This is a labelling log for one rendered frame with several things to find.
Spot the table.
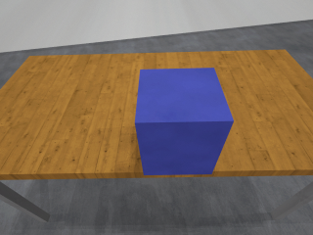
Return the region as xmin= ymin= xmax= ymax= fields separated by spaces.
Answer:
xmin=0 ymin=49 xmax=313 ymax=222

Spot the carton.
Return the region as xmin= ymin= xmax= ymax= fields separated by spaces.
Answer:
xmin=134 ymin=68 xmax=234 ymax=175

